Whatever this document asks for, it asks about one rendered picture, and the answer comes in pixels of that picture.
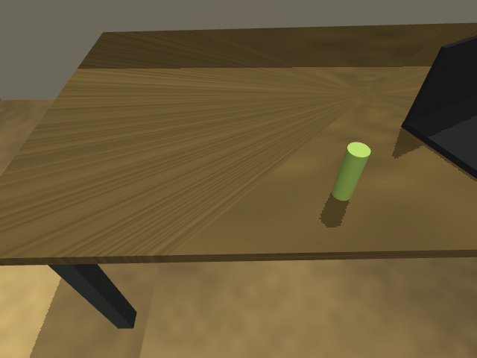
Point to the table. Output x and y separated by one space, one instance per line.
224 145

